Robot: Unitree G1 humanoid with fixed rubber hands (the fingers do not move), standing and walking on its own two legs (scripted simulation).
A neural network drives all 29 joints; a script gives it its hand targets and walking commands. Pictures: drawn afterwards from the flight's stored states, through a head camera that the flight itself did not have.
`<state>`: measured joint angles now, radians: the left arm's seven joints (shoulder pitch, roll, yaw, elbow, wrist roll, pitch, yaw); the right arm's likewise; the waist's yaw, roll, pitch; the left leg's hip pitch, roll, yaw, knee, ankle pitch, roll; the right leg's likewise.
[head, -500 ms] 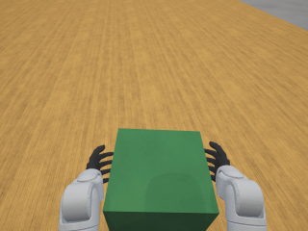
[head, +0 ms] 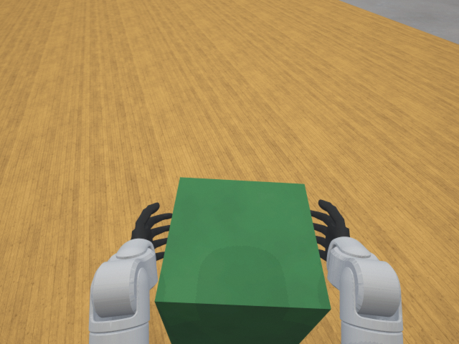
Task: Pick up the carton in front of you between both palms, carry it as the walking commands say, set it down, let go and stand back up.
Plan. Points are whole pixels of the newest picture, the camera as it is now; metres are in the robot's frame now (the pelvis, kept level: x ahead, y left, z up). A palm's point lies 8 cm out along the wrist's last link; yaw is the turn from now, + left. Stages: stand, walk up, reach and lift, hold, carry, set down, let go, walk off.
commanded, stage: carry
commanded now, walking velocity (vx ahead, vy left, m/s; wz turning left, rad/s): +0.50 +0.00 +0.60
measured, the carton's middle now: (236, 270) +0.27 +0.00 +0.01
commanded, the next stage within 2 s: none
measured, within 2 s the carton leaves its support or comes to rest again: neither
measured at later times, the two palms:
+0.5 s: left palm (137, 140) +0.55 +0.22 +0.09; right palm (266, 126) +0.59 -0.08 +0.10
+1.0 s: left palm (131, 92) +0.84 +0.31 +0.06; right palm (223, 76) +0.92 +0.02 +0.07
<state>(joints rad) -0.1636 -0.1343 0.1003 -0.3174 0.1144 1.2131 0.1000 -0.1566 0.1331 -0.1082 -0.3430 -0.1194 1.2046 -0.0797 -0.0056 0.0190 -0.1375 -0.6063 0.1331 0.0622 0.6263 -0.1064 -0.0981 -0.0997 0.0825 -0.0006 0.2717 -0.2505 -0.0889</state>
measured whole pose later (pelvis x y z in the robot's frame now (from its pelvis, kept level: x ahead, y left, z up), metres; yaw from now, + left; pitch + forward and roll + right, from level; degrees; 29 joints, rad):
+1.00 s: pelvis +0.63 +0.10 -0.03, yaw +14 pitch +3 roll +2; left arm -0.14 -0.13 0.11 -0.34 0.11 1.22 0.10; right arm -0.16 0.13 -0.09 -0.33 -0.12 1.21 -0.08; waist 0.01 -0.03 -0.11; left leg -0.47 0.03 0.24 0.51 -0.09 0.07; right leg 0.01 -0.16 -0.21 0.52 -0.48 0.07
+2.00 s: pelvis +1.27 +0.27 -0.02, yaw +12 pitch +3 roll +0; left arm -0.14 -0.13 0.12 -0.31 0.13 1.21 0.09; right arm -0.17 0.14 -0.09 -0.27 -0.12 1.18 -0.08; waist -0.02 -0.03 -0.05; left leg -0.43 0.05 0.25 0.54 -0.17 0.08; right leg -0.22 -0.10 -0.06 1.04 -0.45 0.02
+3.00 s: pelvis +1.93 +0.44 -0.02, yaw +12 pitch +3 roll +1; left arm -0.13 -0.13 0.12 -0.32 0.13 1.21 0.09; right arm -0.17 0.14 -0.08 -0.28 -0.12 1.18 -0.08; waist -0.02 -0.03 -0.03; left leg -0.42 0.04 0.25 0.52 -0.16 0.09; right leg -0.23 -0.08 -0.05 1.07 -0.43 0.01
